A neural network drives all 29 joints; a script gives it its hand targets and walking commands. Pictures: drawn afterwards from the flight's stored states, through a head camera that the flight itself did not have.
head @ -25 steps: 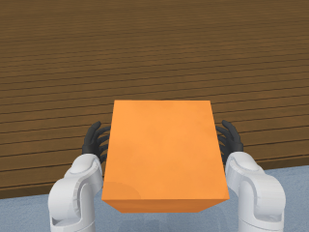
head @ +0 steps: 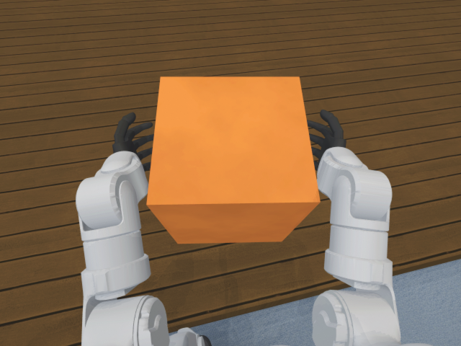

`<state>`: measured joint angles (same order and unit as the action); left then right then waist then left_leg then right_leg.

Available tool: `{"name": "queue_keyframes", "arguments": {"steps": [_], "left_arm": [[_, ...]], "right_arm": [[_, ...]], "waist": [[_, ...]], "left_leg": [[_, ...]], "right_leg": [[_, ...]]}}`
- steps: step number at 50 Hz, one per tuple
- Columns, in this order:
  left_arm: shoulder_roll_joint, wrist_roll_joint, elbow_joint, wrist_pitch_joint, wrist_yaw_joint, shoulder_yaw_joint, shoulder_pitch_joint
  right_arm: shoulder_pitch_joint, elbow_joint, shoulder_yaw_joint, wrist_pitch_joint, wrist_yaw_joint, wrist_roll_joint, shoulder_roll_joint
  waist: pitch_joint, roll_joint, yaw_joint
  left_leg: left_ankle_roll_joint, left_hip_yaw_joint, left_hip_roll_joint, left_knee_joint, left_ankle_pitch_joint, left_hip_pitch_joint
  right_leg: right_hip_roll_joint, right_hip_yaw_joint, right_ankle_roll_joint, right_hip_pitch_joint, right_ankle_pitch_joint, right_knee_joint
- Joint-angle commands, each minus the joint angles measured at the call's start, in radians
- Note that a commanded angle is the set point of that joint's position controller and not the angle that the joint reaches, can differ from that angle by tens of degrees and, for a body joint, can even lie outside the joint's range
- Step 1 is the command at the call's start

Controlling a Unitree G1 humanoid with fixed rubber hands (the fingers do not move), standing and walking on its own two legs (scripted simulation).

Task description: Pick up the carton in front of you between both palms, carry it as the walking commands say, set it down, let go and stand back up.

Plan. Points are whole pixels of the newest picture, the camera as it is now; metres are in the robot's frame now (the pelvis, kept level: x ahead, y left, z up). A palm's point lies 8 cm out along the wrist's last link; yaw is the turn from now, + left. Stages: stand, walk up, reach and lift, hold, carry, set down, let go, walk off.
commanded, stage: carry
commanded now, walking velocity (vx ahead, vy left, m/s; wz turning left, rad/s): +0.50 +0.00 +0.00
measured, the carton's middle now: (230, 171) +0.39 -0.01 +0.07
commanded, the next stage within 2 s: none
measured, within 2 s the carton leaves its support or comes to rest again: neither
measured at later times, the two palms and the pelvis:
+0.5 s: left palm (143, 18) +0.69 +0.14 +0.18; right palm (287, 9) +0.73 -0.16 +0.19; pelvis +0.36 -0.06 +0.08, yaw +2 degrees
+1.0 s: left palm out of the picture +1.07 +0.11 +0.29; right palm out of the picture +1.05 -0.19 +0.29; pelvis +0.70 -0.02 +0.13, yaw +0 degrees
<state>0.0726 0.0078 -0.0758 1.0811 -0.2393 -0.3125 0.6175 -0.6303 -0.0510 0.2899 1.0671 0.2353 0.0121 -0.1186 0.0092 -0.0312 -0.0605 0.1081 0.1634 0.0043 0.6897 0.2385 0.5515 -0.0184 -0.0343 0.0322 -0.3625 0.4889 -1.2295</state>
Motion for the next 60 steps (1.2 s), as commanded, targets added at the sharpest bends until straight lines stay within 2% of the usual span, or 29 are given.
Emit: {"name": "queue_keyframes", "arguments": {"steps": [1, 5, 7, 10, 13, 14, 15, 16, 17, 18, 19, 20, 21, 22, 24, 26, 29, 32, 35, 40, 42, 44, 45, 46, 47, 48, 50, 54, 60], "left_arm": [[0.709, 0.125, -0.112, -0.02, -0.002, 0.532, 0.59], [0.724, 0.099, -0.178, -0.061, 0.005, 0.557, 0.531], [0.71, 0.098, -0.203, -0.071, 0.004, 0.577, 0.488], [0.658, 0.104, -0.255, -0.069, 0.008, 0.599, 0.474], [0.616, 0.098, -0.243, -0.06, -0.001, 0.592, 0.445], [0.604, 0.097, -0.224, -0.057, -0.003, 0.59, 0.442], [0.598, 0.091, -0.201, -0.054, -0.005, 0.586, 0.427], [0.604, 0.089, -0.176, -0.048, -0.006, 0.588, 0.413], [0.612, 0.096, -0.162, -0.044, -0.003, 0.592, 0.389], [0.634, 0.113, -0.177, -0.041, 0.003, 0.608, 0.394], [0.671, 0.128, -0.19, -0.04, 0.011, 0.627, 0.395], [0.668, 0.144, -0.202, -0.041, 0.015, 0.645, 0.423], [0.682, 0.161, -0.185, -0.047, 0.018, 0.675, 0.394], [0.707, 0.198, -0.217, -0.047, 0.026, 0.701, 0.417], [0.765, 0.265, -0.271, -0.052, 0.043, 0.744, 0.524], [0.81, 0.31, -0.294, -0.056, 0.065, 0.79, 0.604], [0.794, 0.346, -0.327, -0.046, 0.08, 0.806, 0.628], [0.718, 0.315, -0.257, -0.018, 0.069, 0.744, 0.567], [0.65, 0.253, -0.169, 0.024, 0.051, 0.649, 0.506], [0.578, 0.15, -0.043, 0.08, 0.02, 0.497, 0.508], [0.571, 0.116, -0.018, 0.092, 0.007, 0.455, 0.527], [0.578, 0.098, -0.007, 0.102, 0.0, 0.437, 0.574], [0.581, 0.088, -0.006, 0.106, -0.004, 0.43, 0.611], [0.61, 0.092, 0.008, 0.113, -0.004, 0.431, 0.615], [0.62, 0.099, 0.001, 0.113, -0.001, 0.432, 0.642], [0.642, 0.095, -0.007, 0.107, 0.0, 0.444, 0.678], [0.693, 0.069, 0.02, 0.096, 0.006, 0.431, 0.672], [0.811, 0.032, 0.055, 0.045, 0.033, 0.475, 0.572], [0.934, 0.072, -0.063, -0.025, 0.076, 0.633, 0.337]], "right_arm": [[-0.586, -0.177, -0.588, -0.024, -0.022, -0.234, -0.698], [-0.605, -0.319, -0.673, -0.067, -0.045, -0.286, -0.742], [-0.567, -0.356, -0.696, -0.075, -0.047, -0.299, -0.724], [-0.526, -0.376, -0.709, -0.073, -0.047, -0.3, -0.663], [-0.5, -0.358, -0.705, -0.062, -0.046, -0.3, -0.624], [-0.489, -0.327, -0.705, -0.059, -0.043, -0.302, -0.639], [-0.471, -0.314, -0.685, -0.056, -0.04, -0.287, -0.622], [-0.462, -0.292, -0.672, -0.05, -0.039, -0.275, -0.614], [-0.443, -0.289, -0.663, -0.042, -0.038, -0.259, -0.608], [-0.44, -0.294, -0.654, -0.038, -0.037, -0.244, -0.605], [-0.452, -0.301, -0.646, -0.038, -0.034, -0.22, -0.602], [-0.406, -0.288, -0.62, -0.038, -0.033, -0.183, -0.614], [-0.395, -0.277, -0.583, -0.032, -0.029, -0.174, -0.596], [-0.385, -0.262, -0.553, -0.035, -0.021, -0.156, -0.59], [-0.393, -0.247, -0.496, -0.04, -0.013, -0.106, -0.599], [-0.409, -0.228, -0.484, -0.047, -0.01, -0.073, -0.598], [-0.413, -0.233, -0.483, -0.043, -0.008, -0.067, -0.571], [-0.394, -0.201, -0.491, -0.012, 0.001, -0.055, -0.519], [-0.42, -0.172, -0.492, 0.035, 0.011, -0.062, -0.499], [-0.548, -0.099, -0.494, 0.105, 0.017, -0.106, -0.53], [-0.602, -0.067, -0.49, 0.119, 0.013, -0.133, -0.559], [-0.632, -0.03, -0.48, 0.122, 0.013, -0.148, -0.582], [-0.638, -0.016, -0.47, 0.124, 0.012, -0.152, -0.591], [-0.656, -0.001, -0.465, 0.123, 0.018, -0.149, -0.575], [-0.657, 0.012, -0.466, 0.119, 0.022, -0.147, -0.598], [-0.669, 0.008, -0.469, 0.115, 0.017, -0.164, -0.631], [-0.715, -0.014, -0.521, 0.095, -0.005, -0.199, -0.73], [-0.684, -0.035, -0.588, 0.038, -0.048, -0.212, -0.854], [-0.387, -0.12, -0.652, -0.024, -0.087, -0.16, -0.92]], "waist": [[-0.557, 0.158, -0.041], [-0.556, 0.107, -0.026], [-0.531, 0.116, -0.041], [-0.51, 0.158, -0.078], [-0.381, 0.108, -0.032], [-0.354, 0.09, -0.01], [-0.332, 0.084, -0.007], [-0.379, 0.171, 0.034], [-0.462, 0.254, 0.082], [-0.55, 0.282, 0.165], [-0.646, 0.217, 0.249], [-0.728, -0.096, 0.219], [-0.833, -0.26, 0.2], [-0.799, -0.148, 0.179], [-0.62, -0.008, 0.168], [-0.548, 0.027, 0.146], [-0.488, 0.087, 0.152], [-0.46, -0.005, 0.141], [-0.4, -0.08, 0.132], [-0.312, -0.117, 0.146], [-0.325, -0.148, 0.113], [-0.408, -0.127, 0.028], [-0.473, -0.051, -0.003], [-0.582, 0.15, 0.011], [-0.571, 0.296, -0.033], [-0.544, 0.234, -0.017], [-0.479, 0.067, -0.008], [-0.462, 0.109, 0.015], [-0.435, 0.169, 0.034]], "left_leg": [[0.169, -0.585, -0.323, -0.234, -0.397, -0.848], [0.129, -0.445, -0.299, -0.226, -0.405, -0.85], [0.132, -0.413, -0.293, -0.204, -0.517, -0.913], [0.168, -0.434, -0.323, -0.257, -0.496, -1.005], [0.105, -0.319, -0.253, -0.359, -0.399, -0.883], [0.098, -0.221, -0.22, -0.444, -0.484, -0.709], [0.101, -0.14, -0.181, -0.498, -0.641, -0.54], [0.088, -0.082, -0.186, -0.437, -1.083, -0.483], [0.071, -0.051, -0.199, -0.301, -1.391, -0.506], [0.043, -0.043, -0.197, -0.093, -1.488, -0.537], [-0.007, -0.049, -0.156, 0.229, -1.301, -0.503], [-0.08, -0.105, 0.015, 0.65, -0.374, -0.176], [-0.09, -0.263, 0.163, 1.058, 0.051, -0.035], [-0.068, -0.374, 0.122, 1.171, 0.059, 0.073], [-0.038, -0.322, 0.045, 1.122, 0.112, 0.247], [-0.027, -0.277, 0.006, 1.027, 0.125, 0.3], [-0.047, -0.21, -0.042, 0.74, 0.152, 0.293], [-0.051, -0.15, -0.05, 0.516, 0.006, 0.315], [-0.051, -0.093, -0.036, 0.23, -0.154, 0.24], [-0.03, 0.018, 0.027, -0.093, -0.283, 0.074], [-0.026, 0.04, 0.068, -0.159, -0.258, -0.06], [-0.042, 0.059, 0.08, -0.255, -0.25, -0.318], [-0.027, -0.087, -0.033, -0.231, -0.206, -0.536], [0.123, -0.531, -0.327, -0.163, -0.304, -0.801], [0.232, -0.772, -0.364, -0.308, -0.244, -0.841], [0.23, -0.736, -0.355, -0.317, -0.197, -0.825], [0.166, -0.572, -0.32, -0.329, -0.222, -0.675], [0.103, -0.383, -0.277, -0.421, -0.168, -0.574], [0.025, -0.16, -0.207, -0.394, -0.561, -0.672]], "right_leg": [[0.01, 0.042, 0.031, -0.519, -0.07, -0.358], [-0.015, 0.019, 0.042, -0.635, -0.082, -0.35], [-0.017, -0.019, 0.042, -0.775, -0.053, -0.393], [-0.033, -0.039, 0.066, -0.994, 0.029, -0.606], [-0.075, -0.047, 0.078, -0.967, 0.054, -0.425], [-0.077, -0.084, 0.08, -0.742, 0.031, -0.185], [-0.021, -0.184, 0.088, -0.493, -0.08, 0.016], [0.035, -0.249, 0.108, -0.283, -0.17, 0.085], [0.099, -0.279, 0.112, -0.135, -0.186, 0.125], [0.132, -0.261, 0.106, 0.027, -0.231, 0.252], [0.122, -0.15, 0.101, 0.235, -0.282, 0.471], [-0.159, 0.435, 0.243, 0.476, -0.378, 0.701], [-0.318, 0.865, 0.391, 0.574, -0.715, 0.796], [-0.275, 0.768, 0.373, 0.596, -0.795, 0.706], [-0.224, 0.581, 0.268, 0.501, -0.604, 0.66], [-0.201, 0.468, 0.234, 0.451, -0.525, 0.715], [-0.214, 0.366, 0.216, 0.405, -0.618, 0.76], [-0.198, 0.251, 0.205, 0.442, -0.781, 0.806], [-0.137, 0.116, 0.176, 0.415, -0.809, 0.837], [-0.106, 0.015, 0.129, 0.427, -0.985, 0.865], [-0.11, -0.01, 0.096, 0.451, -1.153, 0.788], [-0.094, -0.079, 0.039, 0.417, -1.13, 0.534], [-0.091, -0.066, 0.015, 0.249, -0.861, 0.338], [-0.005, -0.033, -0.011, -0.059, -0.425, 0.077], [0.132, 0.013, -0.017, -0.273, 0.004, -0.135], [0.075, 0.077, 0.013, -0.369, -0.009, -0.216], [-0.006, 0.093, 0.022, -0.374, -0.096, -0.13], [-0.051, 0.035, -0.014, -0.287, -0.154, 0.153], [-0.004, -0.102, -0.05, -0.171, -0.358, 0.638]]}}
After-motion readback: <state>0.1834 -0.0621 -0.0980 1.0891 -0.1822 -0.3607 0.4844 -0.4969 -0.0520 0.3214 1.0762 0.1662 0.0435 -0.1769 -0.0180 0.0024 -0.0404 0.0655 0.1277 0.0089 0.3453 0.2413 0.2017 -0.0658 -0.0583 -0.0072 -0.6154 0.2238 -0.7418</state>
